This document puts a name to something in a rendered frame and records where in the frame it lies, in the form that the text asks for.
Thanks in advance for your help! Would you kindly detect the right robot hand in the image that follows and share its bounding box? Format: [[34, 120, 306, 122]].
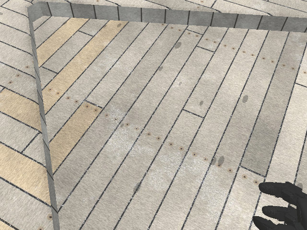
[[252, 181, 307, 230]]

